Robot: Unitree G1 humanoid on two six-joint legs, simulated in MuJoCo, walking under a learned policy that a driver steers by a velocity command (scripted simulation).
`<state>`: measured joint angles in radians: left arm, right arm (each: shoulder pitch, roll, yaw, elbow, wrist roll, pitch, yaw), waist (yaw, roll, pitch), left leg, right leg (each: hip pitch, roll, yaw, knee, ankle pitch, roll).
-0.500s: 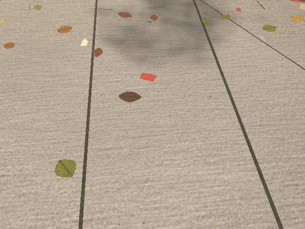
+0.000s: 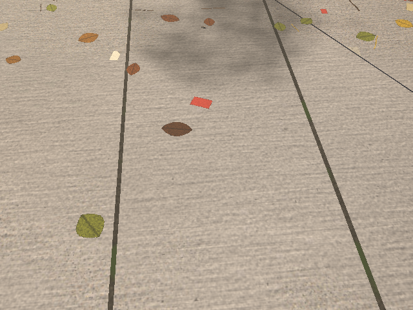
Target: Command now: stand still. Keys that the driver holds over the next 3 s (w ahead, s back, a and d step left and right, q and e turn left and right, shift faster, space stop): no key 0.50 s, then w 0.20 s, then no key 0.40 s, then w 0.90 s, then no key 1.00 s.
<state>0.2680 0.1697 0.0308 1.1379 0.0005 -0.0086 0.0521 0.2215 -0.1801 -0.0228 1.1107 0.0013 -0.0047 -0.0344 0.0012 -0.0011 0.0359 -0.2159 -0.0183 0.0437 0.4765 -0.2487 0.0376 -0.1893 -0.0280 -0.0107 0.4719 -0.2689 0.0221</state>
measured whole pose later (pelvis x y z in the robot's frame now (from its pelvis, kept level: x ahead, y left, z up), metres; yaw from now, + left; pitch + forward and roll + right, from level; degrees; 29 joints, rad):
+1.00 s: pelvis +0.09 -0.07 +0.00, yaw +0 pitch +2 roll +1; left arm 0.30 0.17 0.03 1.07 0.02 -0.08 0.01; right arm 0.24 -0.23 -0.05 1.05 0.01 -0.03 -0.04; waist 0.00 0.03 -0.01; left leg -0.44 0.04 0.00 0.98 -0.42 -0.01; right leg -0.25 0.01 -0.07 0.47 -0.25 -0.06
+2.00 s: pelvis +0.49 -0.07 -0.01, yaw +0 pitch +1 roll +0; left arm 0.10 0.24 0.07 0.93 -0.01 -0.10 -0.04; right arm 0.32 -0.23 -0.06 1.03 0.03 -0.11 -0.01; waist -0.01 0.01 0.06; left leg -0.33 0.05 -0.04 1.24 -0.38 0.05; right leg -0.39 0.04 -0.08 0.51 -0.13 -0.07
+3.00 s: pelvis +0.72 -0.07 -0.01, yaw +0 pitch -1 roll +0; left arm 0.24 0.19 0.02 1.09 0.00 -0.02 0.03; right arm 0.15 -0.22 -0.05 1.07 0.00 0.00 -0.03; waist 0.01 0.00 0.04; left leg -0.30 0.03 0.02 0.52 -0.21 -0.02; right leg -0.16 -0.01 -0.03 0.53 -0.36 -0.01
